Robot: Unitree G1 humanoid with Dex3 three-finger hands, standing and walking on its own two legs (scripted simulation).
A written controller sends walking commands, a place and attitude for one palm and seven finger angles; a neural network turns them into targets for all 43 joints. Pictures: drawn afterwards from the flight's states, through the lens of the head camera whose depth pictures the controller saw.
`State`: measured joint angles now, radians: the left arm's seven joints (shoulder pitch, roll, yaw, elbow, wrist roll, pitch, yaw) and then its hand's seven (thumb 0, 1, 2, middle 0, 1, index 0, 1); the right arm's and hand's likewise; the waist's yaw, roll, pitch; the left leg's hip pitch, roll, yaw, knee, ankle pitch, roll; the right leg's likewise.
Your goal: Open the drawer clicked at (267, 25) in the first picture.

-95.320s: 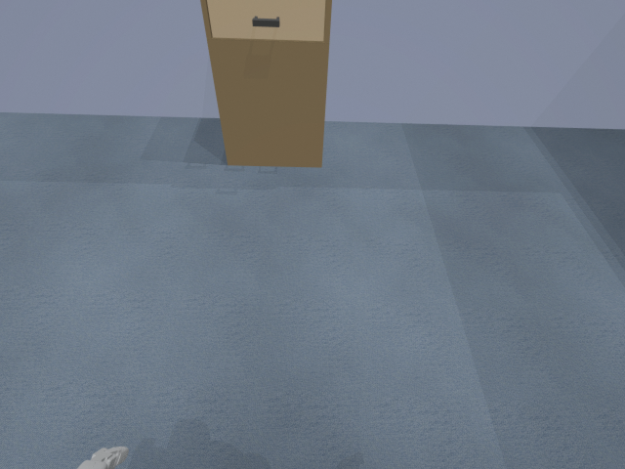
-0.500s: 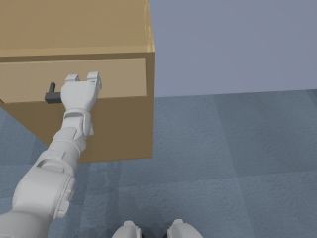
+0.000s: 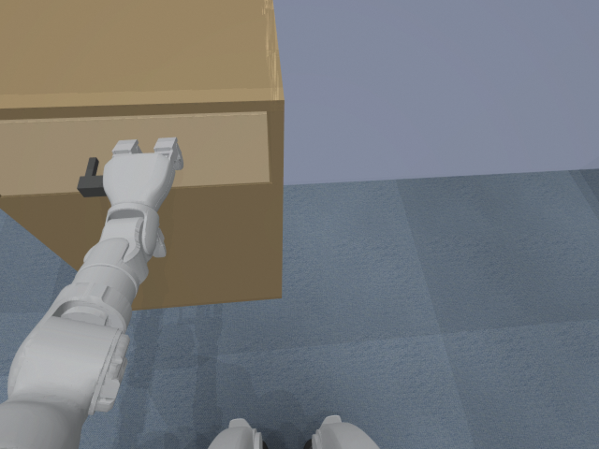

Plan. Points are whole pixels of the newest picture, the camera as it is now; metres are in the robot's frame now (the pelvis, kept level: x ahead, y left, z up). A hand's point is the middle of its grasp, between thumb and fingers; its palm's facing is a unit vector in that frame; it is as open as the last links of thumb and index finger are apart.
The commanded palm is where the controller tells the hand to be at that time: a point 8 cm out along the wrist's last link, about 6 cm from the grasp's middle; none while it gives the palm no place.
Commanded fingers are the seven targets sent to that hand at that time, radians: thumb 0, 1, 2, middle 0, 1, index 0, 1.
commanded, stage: close the thumb around the handle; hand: left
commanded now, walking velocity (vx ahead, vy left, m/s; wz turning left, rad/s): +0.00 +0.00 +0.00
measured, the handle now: (120, 173) +0.52 +0.24 +0.01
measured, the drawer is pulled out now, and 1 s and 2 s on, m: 0.00 0.00 0.01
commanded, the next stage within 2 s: pull the drawer open in 0.74 s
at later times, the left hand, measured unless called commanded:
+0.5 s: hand (153, 196) +0.48 +0.19 +0.00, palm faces -0.02 -0.02 -1.00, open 8.1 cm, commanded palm +0.47 +0.20 +0.05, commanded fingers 0.00 0.84 0.88 -0.40 -1.34 -0.40 -1.34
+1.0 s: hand (151, 205) +0.48 +0.19 -0.01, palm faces -0.05 -0.05 -1.00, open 5.6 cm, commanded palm +0.45 +0.20 +0.05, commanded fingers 0.00 0.90 0.90 -0.40 -1.35 -0.40 -1.35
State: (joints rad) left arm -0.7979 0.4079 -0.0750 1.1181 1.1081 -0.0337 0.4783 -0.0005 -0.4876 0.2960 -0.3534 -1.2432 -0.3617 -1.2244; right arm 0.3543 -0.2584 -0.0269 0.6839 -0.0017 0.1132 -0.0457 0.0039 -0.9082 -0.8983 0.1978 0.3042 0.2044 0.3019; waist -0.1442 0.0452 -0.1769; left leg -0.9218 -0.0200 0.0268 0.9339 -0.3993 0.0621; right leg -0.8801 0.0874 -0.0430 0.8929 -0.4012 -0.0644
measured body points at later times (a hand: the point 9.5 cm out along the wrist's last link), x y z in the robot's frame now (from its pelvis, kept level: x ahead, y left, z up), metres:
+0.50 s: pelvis +0.00 +0.00 +0.00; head +0.10 +0.01 +0.44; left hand +0.48 +0.18 +0.06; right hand +0.02 -0.27 -0.12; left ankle +0.02 +0.08 -0.68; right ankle +0.00 -0.08 -0.68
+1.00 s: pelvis +0.01 +0.01 +0.00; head +0.11 +0.02 +0.44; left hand +0.47 +0.19 +0.04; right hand +0.01 -0.26 -0.12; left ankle +0.02 +0.08 -0.68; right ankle +0.00 -0.08 -0.68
